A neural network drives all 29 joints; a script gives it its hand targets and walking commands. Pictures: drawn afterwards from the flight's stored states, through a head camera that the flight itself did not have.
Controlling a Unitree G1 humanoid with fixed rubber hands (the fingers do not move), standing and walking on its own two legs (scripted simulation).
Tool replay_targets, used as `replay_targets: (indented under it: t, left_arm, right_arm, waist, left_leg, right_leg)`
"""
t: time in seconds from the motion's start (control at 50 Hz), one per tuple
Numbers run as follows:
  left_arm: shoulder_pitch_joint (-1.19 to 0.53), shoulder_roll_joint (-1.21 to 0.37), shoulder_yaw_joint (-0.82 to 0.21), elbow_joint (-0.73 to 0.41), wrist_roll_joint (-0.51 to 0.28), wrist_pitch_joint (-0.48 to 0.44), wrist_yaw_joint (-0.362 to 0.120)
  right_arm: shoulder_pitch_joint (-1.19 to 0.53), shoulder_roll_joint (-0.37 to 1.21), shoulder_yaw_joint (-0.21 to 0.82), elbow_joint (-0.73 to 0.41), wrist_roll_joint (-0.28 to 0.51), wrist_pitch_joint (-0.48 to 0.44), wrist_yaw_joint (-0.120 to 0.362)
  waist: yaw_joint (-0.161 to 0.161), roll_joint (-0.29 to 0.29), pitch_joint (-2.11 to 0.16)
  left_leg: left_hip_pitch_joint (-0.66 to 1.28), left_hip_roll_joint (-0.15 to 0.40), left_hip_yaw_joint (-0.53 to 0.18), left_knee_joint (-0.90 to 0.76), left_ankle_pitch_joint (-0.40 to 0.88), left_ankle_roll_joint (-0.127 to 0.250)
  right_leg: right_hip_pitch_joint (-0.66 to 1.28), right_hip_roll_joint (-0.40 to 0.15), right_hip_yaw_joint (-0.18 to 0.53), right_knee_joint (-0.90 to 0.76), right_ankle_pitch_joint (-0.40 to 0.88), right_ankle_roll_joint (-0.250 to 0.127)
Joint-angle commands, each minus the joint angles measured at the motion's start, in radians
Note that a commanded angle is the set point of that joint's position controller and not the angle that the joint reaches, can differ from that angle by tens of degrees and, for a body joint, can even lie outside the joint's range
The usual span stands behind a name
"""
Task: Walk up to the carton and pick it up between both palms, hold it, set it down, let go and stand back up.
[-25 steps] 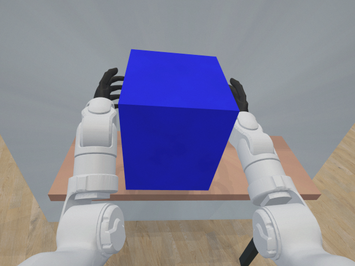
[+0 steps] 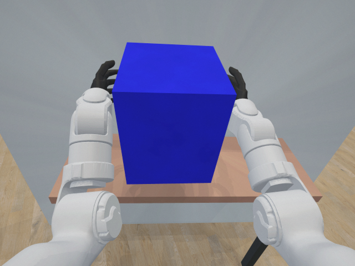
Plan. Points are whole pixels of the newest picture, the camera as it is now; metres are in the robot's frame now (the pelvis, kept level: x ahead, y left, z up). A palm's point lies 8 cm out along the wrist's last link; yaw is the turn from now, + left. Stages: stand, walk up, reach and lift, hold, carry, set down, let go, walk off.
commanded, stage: reach and lift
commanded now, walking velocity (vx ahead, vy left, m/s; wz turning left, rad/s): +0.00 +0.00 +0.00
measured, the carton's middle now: (170, 114) +0.40 -0.01 +0.20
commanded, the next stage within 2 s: hold in 0.30 s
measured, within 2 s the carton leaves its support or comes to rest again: neither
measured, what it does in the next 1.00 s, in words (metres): stands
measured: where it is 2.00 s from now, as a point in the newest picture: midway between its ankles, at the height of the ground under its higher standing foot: outside the picture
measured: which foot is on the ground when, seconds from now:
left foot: down 0.00-1.00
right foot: down 0.00-1.00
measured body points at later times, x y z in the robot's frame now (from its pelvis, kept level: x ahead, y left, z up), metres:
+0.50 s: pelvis +0.01 +0.00 +0.00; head -0.07 +0.02 +0.44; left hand +0.40 +0.14 +0.26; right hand +0.39 -0.15 +0.27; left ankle +0.02 +0.13 -0.75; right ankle +0.01 -0.11 -0.75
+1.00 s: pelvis +0.00 -0.01 +0.00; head -0.09 +0.01 +0.44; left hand +0.39 +0.14 +0.28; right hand +0.39 -0.15 +0.30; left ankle +0.02 +0.13 -0.75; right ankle +0.01 -0.11 -0.75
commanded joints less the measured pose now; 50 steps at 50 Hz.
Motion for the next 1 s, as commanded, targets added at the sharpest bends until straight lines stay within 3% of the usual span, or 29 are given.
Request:
replay_targets:
  t: [0.0,0.02,0.06,0.08,0.12,0.14,0.16,0.22,0.24,0.3,0.34,0.4,0.42,0.44,0.46,0.52,0.56,0.6,0.64,0.68,0.7,0.74,0.8,0.82,0.86,0.88,0.94,0.98]
  left_arm:
    - [-0.602,-0.558,-0.406,-0.139,-0.174,-0.043,-0.13]
    - [-0.618,-0.564,-0.408,-0.154,-0.18,-0.043,-0.128]
    - [-0.627,-0.545,-0.403,-0.168,-0.187,-0.041,-0.132]
    - [-0.614,-0.536,-0.38,-0.138,-0.171,-0.034,-0.131]
    - [-0.615,-0.512,-0.333,-0.084,-0.144,-0.024,-0.143]
    - [-0.593,-0.508,-0.32,-0.038,-0.141,-0.015,-0.146]
    - [-0.619,-0.512,-0.327,-0.081,-0.148,-0.018,-0.146]
    - [-0.662,-0.572,-0.438,-0.201,-0.197,-0.016,-0.132]
    - [-0.669,-0.572,-0.446,-0.223,-0.211,-0.019,-0.129]
    - [-0.639,-0.556,-0.423,-0.157,-0.202,-0.007,-0.134]
    - [-0.613,-0.53,-0.362,-0.113,-0.174,0.007,-0.141]
    - [-0.63,-0.554,-0.399,-0.138,-0.191,0.014,-0.147]
    - [-0.613,-0.547,-0.395,-0.161,-0.198,0.018,-0.147]
    - [-0.62,-0.542,-0.407,-0.161,-0.204,0.019,-0.147]
    - [-0.629,-0.531,-0.387,-0.147,-0.195,0.023,-0.15]
    - [-0.661,-0.545,-0.429,-0.232,-0.217,0.025,-0.144]
    - [-0.649,-0.516,-0.38,-0.152,-0.197,0.037,-0.148]
    - [-0.693,-0.533,-0.39,-0.162,-0.201,0.037,-0.15]
    - [-0.74,-0.553,-0.43,-0.215,-0.232,0.033,-0.14]
    - [-0.721,-0.551,-0.414,-0.172,-0.231,0.042,-0.136]
    - [-0.711,-0.528,-0.382,-0.153,-0.213,0.042,-0.138]
    - [-0.712,-0.519,-0.365,-0.129,-0.206,0.049,-0.146]
    - [-0.724,-0.511,-0.366,-0.161,-0.23,0.046,-0.151]
    - [-0.74,-0.51,-0.352,-0.13,-0.226,0.045,-0.152]
    - [-0.775,-0.515,-0.373,-0.143,-0.231,0.039,-0.149]
    - [-0.758,-0.512,-0.357,-0.095,-0.225,0.044,-0.151]
    - [-0.75,-0.503,-0.344,-0.087,-0.226,0.043,-0.158]
    - [-0.764,-0.495,-0.345,-0.111,-0.229,0.04,-0.165]
  right_arm:
    - [-0.733,0.557,0.291,-0.314,0.139,-0.028,0.09]
    - [-0.724,0.55,0.294,-0.307,0.143,-0.018,0.086]
    - [-0.753,0.577,0.329,-0.352,0.158,-0.008,0.083]
    - [-0.764,0.573,0.327,-0.351,0.163,-0.003,0.08]
    - [-0.754,0.578,0.309,-0.317,0.143,0.011,0.08]
    - [-0.747,0.565,0.294,-0.286,0.137,0.016,0.082]
    - [-0.76,0.58,0.29,-0.306,0.145,0.012,0.084]
    - [-0.757,0.566,0.315,-0.357,0.189,0.008,0.082]
    - [-0.748,0.568,0.327,-0.363,0.198,0.018,0.076]
    - [-0.739,0.548,0.311,-0.339,0.186,0.045,0.071]
    - [-0.743,0.551,0.3,-0.318,0.174,0.058,0.068]
    - [-0.768,0.548,0.31,-0.36,0.192,0.06,0.064]
    - [-0.767,0.56,0.335,-0.391,0.209,0.067,0.06]
    - [-0.779,0.558,0.339,-0.393,0.215,0.072,0.057]
    - [-0.755,0.559,0.342,-0.355,0.216,0.084,0.055]
    - [-0.754,0.572,0.37,-0.397,0.246,0.098,0.05]
    - [-0.769,0.554,0.347,-0.354,0.237,0.118,0.051]
    - [-0.771,0.553,0.308,-0.311,0.219,0.12,0.065]
    - [-0.798,0.566,0.312,-0.344,0.223,0.12,0.073]
    - [-0.831,0.562,0.338,-0.352,0.247,0.125,0.073]
    - [-0.836,0.565,0.334,-0.339,0.251,0.13,0.071]
    - [-0.813,0.552,0.32,-0.288,0.252,0.145,0.067]
    - [-0.826,0.575,0.337,-0.332,0.263,0.146,0.066]
    - [-0.841,0.572,0.329,-0.322,0.264,0.152,0.065]
    - [-0.829,0.567,0.304,-0.275,0.255,0.156,0.07]
    - [-0.847,0.561,0.285,-0.264,0.245,0.159,0.073]
    - [-0.839,0.554,0.28,-0.264,0.239,0.163,0.071]
    - [-0.812,0.556,0.287,-0.244,0.261,0.17,0.066]
  waist:
    - [-0.027,0.095,-0.358]
    - [-0.024,0.108,-0.357]
    - [-0.004,0.062,-0.368]
    - [-0.007,0.054,-0.327]
    - [0.019,0.025,-0.28]
    - [0.013,0.03,-0.227]
    - [0.026,0.039,-0.273]
    - [-0.023,0.127,-0.38]
    - [-0.023,0.132,-0.4]
    - [-0.035,0.099,-0.329]
    - [-0.006,0.058,-0.278]
    - [-0.02,0.086,-0.317]
    - [-0.004,0.067,-0.354]
    - [-0.016,0.065,-0.345]
    - [-0.003,0.065,-0.312]
    - [-0.013,0.083,-0.37]
    - [-0.002,0.053,-0.278]
    - [-0.004,0.075,-0.27]
    - [-0.005,0.101,-0.333]
    - [0.007,0.099,-0.335]
    - [0.023,0.065,-0.335]
    - [0.023,0.078,-0.294]
    - [0.024,0.045,-0.362]
    - [0.025,0.041,-0.35]
    - [0.017,0.08,-0.344]
    - [0.024,0.075,-0.299]
    - [0.02,0.048,-0.323]
    - [0.016,0.074,-0.345]
  left_leg:
    - [0.063,-0.054,0.055,0.0,0.32,-0.04]
    - [0.066,-0.056,0.056,0.002,0.312,-0.04]
    - [0.044,-0.061,0.061,-0.004,0.28,-0.027]
    - [0.024,-0.061,0.057,-0.01,0.265,-0.017]
    - [-0.019,-0.064,0.07,-0.043,0.158,0.001]
    - [-0.038,-0.062,0.074,-0.06,0.105,0.008]
    - [-0.035,-0.056,0.078,-0.059,0.115,0.009]
    - [0.081,-0.05,0.052,0.015,0.348,-0.048]
    - [0.094,-0.056,0.058,0.025,0.355,-0.056]
    - [0.046,-0.062,0.053,-0.005,0.253,-0.042]
    - [-0.005,-0.061,0.056,-0.035,0.167,-0.023]
    - [0.002,-0.063,0.057,-0.027,0.205,-0.03]
    - [0.015,-0.064,0.065,-0.015,0.229,-0.029]
    - [0.014,-0.066,0.055,-0.012,0.253,-0.027]
    - [-0.001,-0.065,0.059,-0.016,0.236,-0.028]
    - [0.032,-0.068,0.061,0.002,0.296,-0.04]
    - [-0.011,-0.064,0.062,-0.031,0.175,-0.023]
    - [-0.06,-0.05,0.054,-0.073,0.081,-0.023]
    - [-0.048,-0.05,0.056,-0.057,0.122,-0.025]
    - [-0.026,-0.056,0.058,-0.03,0.179,-0.03]
    - [-0.019,-0.059,0.058,-0.028,0.164,-0.025]
    - [-0.036,-0.059,0.062,-0.047,0.119,-0.02]
    - [-0.035,-0.061,0.064,-0.033,0.161,-0.014]
    - [-0.042,-0.063,0.07,-0.039,0.118,-0.011]
    - [-0.047,-0.053,0.058,-0.05,0.09,-0.019]
    - [-0.071,-0.052,0.063,-0.057,0.083,-0.014]
    - [-0.082,-0.059,0.06,-0.054,0.089,-0.011]
    - [-0.075,-0.06,0.06,-0.047,0.118,-0.017]
  right_leg:
    - [0.149,0.068,-0.023,-0.002,0.256,0.043]
    - [0.139,0.067,-0.016,0.001,0.245,0.044]
    - [0.147,0.066,-0.012,0.001,0.231,0.05]
    - [0.14,0.06,-0.012,0.0,0.243,0.054]
    - [0.122,0.049,-0.002,-0.013,0.164,0.062]
    - [0.114,0.049,-0.004,-0.022,0.117,0.062]
    - [0.118,0.05,0.004,-0.012,0.117,0.055]
    - [0.116,0.074,-0.011,0.009,0.268,0.037]
    - [0.12,0.075,-0.01,0.002,0.274,0.039]
    - [0.09,0.068,-0.005,-0.014,0.207,0.044]
    - [0.105,0.057,-0.002,-0.018,0.16,0.05]
    - [0.118,0.062,0.001,-0.011,0.205,0.05]
    - [0.141,0.066,0.005,-0.004,0.231,0.054]
    - [0.134,0.067,0.0,-0.004,0.253,0.056]
    - [0.128,0.066,0.006,-0.005,0.238,0.058]
    - [0.139,0.072,0.009,0.009,0.279,0.052]
    - [0.096,0.065,0.005,-0.016,0.166,0.055]
    - [0.078,0.07,0.005,-0.015,0.073,0.04]
    - [0.086,0.067,0.008,-0.004,0.1,0.034]
    - [0.09,0.066,0.009,0.003,0.148,0.038]
    - [0.083,0.069,0.008,-0.004,0.137,0.048]
    - [0.072,0.061,0.018,-0.014,0.106,0.05]
    - [0.106,0.059,0.021,0.0,0.171,0.055]
    - [0.101,0.065,0.02,-0.005,0.134,0.058]
    - [0.066,0.065,0.021,-0.009,0.078,0.048]
    - [0.054,0.066,0.023,-0.016,0.065,0.04]
    - [0.084,0.055,0.03,-0.014,0.092,0.048]
    - [0.107,0.059,0.033,-0.006,0.136,0.048]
